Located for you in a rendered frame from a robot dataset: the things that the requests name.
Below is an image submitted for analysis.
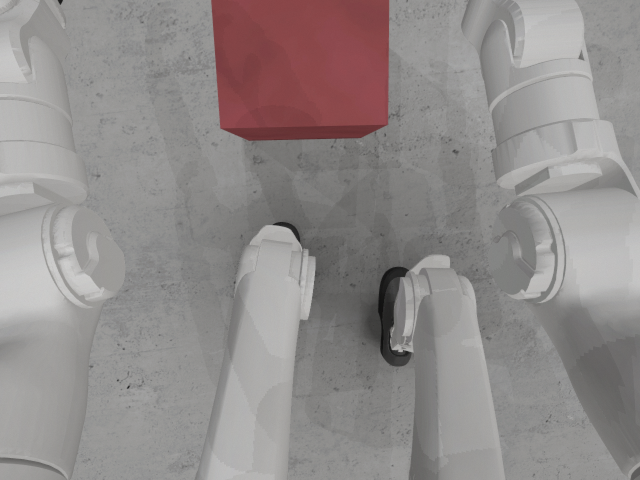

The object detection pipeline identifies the right robot upper arm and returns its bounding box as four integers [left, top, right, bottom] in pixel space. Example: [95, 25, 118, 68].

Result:
[487, 187, 640, 480]

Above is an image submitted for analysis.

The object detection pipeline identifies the right robot shin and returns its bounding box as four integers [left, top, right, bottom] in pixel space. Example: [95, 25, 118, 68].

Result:
[390, 255, 477, 353]

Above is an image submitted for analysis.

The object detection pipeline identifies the robot left foot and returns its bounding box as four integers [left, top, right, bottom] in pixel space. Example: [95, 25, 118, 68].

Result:
[273, 222, 300, 243]

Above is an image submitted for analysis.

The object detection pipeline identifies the left robot upper arm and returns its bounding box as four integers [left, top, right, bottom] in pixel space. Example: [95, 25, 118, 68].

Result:
[0, 202, 125, 480]

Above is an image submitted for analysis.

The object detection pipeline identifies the carton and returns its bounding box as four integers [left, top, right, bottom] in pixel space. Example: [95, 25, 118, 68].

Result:
[211, 0, 389, 141]

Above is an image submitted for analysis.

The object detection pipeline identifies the right robot forearm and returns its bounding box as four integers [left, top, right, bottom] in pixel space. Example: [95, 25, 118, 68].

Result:
[461, 0, 640, 200]

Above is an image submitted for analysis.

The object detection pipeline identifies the left robot forearm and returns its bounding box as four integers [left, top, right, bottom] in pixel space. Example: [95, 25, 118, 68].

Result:
[0, 0, 90, 216]

